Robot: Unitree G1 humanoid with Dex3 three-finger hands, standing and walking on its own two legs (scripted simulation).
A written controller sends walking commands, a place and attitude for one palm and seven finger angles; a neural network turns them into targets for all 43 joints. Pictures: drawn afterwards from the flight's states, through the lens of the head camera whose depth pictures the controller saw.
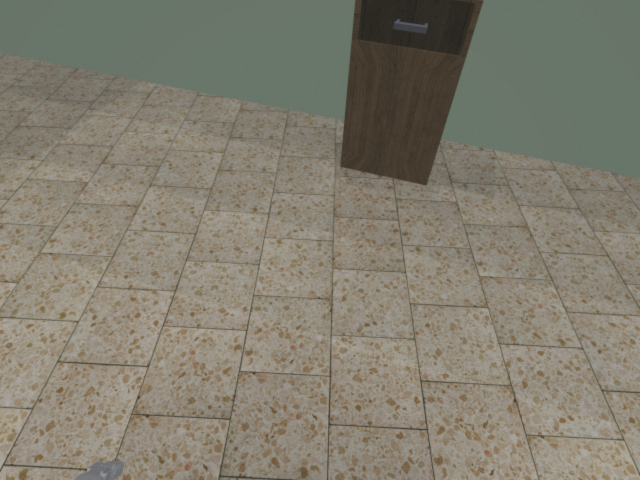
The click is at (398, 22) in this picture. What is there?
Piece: drawer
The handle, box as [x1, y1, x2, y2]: [393, 19, 427, 33]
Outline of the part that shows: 393,28 425,33 427,23 425,23 424,25 400,22 399,19 397,19 394,22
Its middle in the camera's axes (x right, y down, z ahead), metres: +0.33 -0.79 +1.43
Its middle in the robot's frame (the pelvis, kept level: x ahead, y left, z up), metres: +1.62 -0.26 -0.04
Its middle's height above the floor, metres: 0.73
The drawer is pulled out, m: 0.00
